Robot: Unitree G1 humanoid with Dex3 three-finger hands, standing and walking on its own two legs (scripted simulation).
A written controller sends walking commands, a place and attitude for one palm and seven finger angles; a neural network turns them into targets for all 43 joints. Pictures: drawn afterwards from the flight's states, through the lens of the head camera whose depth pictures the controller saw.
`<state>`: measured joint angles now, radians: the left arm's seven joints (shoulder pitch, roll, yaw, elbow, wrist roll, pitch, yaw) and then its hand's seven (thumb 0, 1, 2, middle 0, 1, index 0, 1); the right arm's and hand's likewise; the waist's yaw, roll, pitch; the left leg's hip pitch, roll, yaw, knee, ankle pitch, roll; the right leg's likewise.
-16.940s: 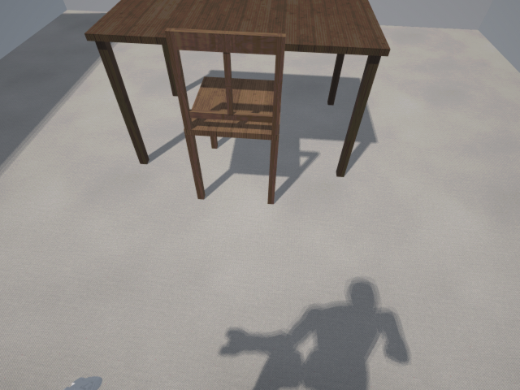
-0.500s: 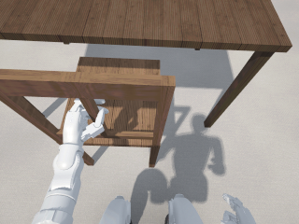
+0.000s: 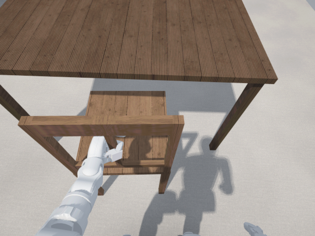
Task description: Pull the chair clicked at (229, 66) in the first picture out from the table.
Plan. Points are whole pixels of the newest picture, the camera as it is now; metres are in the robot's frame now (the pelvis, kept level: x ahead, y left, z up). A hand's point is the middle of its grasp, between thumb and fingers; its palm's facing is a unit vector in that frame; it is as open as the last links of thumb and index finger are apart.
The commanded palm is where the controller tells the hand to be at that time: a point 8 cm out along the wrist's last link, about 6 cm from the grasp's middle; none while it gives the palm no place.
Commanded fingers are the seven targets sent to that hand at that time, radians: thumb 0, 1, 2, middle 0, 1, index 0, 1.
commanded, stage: step backward, pulling the chair out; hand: left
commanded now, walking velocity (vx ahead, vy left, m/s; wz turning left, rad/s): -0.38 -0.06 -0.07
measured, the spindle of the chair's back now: (115, 150) +0.37 +0.13 -0.11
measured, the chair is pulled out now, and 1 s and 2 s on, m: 0.07 0.17 0.29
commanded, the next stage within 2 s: none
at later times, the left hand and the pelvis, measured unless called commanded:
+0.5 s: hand (123, 180) +0.27 +0.09 -0.06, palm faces -0.04 -0.99 -0.14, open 5.3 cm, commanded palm +0.25 +0.14 -0.05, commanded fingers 0.00 0.90 0.90 -0.50 -1.45 -0.50 -1.45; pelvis -0.06 -0.01 +0.01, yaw -2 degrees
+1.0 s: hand (121, 187) +0.25 +0.09 -0.06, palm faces -0.02 -0.98 -0.18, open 5.4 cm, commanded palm +0.23 +0.14 -0.05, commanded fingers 0.00 0.90 0.90 -0.50 -1.45 -0.50 -1.45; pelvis -0.08 -0.02 +0.00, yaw -2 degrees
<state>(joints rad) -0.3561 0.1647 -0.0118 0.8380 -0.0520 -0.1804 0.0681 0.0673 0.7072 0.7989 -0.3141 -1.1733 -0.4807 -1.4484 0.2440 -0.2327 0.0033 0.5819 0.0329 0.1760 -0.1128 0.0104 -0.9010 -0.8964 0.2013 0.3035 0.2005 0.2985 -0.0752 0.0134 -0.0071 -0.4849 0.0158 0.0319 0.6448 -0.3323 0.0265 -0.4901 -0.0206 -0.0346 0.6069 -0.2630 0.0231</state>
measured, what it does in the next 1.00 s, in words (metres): shifts its weight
